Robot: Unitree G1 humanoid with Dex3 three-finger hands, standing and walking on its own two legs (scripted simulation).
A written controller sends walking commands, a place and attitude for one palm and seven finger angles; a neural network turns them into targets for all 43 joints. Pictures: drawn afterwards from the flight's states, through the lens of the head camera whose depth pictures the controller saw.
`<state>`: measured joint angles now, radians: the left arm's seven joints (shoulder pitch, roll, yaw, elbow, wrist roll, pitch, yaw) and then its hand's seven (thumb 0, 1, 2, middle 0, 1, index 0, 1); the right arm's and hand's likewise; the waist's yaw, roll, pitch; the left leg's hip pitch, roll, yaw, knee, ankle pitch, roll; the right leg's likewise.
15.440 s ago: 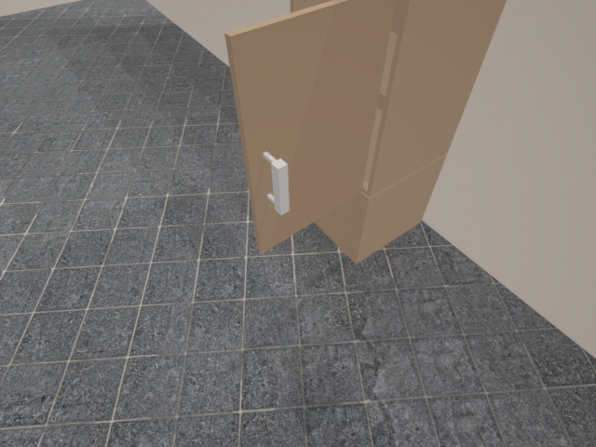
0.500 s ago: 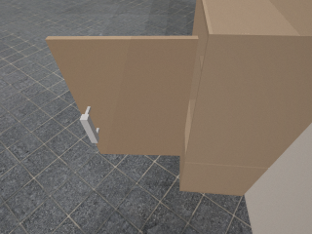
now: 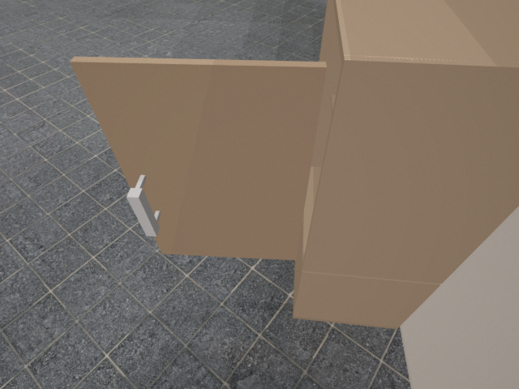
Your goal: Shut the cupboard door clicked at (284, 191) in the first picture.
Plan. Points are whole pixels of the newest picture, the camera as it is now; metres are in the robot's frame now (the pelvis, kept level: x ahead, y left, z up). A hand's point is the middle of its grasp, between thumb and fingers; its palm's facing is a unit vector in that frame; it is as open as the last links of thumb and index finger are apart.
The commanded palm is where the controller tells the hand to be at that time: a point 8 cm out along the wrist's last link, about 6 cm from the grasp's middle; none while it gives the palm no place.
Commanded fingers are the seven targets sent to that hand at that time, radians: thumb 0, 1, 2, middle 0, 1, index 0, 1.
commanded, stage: look again from close up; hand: left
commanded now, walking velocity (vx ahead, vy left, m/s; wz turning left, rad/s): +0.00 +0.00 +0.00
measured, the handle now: (147, 206) +0.49 +0.29 -0.08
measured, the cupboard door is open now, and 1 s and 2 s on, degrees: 93 93 93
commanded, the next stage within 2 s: shuffle to correct the standing spot in 0.60 s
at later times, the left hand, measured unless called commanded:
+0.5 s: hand out of the picture -0.01 +0.17 -0.17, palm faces +0.03 -0.98 -0.19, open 7.3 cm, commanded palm none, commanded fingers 0.00 0.90 0.90 -0.20 -0.30 -0.20 -0.30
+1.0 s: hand out of the picture -0.01 +0.19 -0.18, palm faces +0.10 -0.98 -0.18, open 7.4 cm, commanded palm none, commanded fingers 0.00 0.90 0.90 -0.20 -0.30 -0.20 -0.30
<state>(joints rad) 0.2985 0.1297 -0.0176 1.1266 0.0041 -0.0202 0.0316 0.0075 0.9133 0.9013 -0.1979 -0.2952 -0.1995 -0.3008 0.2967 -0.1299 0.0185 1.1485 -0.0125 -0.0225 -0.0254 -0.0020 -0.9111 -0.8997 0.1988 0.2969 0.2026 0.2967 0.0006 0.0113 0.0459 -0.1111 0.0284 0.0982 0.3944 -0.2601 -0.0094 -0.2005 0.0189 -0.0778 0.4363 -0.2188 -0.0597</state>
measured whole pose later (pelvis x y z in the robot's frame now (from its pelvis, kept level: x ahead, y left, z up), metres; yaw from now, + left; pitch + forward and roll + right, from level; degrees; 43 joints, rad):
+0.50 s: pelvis +0.00 +0.00 +0.00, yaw +0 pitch -1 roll +1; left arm 0.29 0.14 -0.01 1.12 0.00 -0.02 0.03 0.01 0.91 0.90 -0.20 -0.30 -0.20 -0.30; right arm 0.30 -0.13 0.02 1.15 -0.01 -0.03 -0.03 0.00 -0.91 -0.90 0.20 0.30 0.20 0.30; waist 0.00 0.01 0.05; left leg -0.10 0.02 0.10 0.38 -0.26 -0.01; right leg -0.19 0.02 -0.08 0.43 -0.22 -0.06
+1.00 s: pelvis +0.01 +0.02 +0.00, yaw +1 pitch +0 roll +0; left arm 0.32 0.13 0.03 1.08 0.01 -0.01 0.03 0.00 0.91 0.90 -0.20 -0.30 -0.20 -0.30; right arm 0.34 -0.14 -0.01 1.13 -0.02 0.01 -0.02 0.00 -0.91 -0.90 0.20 0.30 0.20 0.30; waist 0.02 0.01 0.03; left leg -0.16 0.01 0.09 0.48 -0.32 0.02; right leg -0.22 0.00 -0.09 0.47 -0.25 -0.04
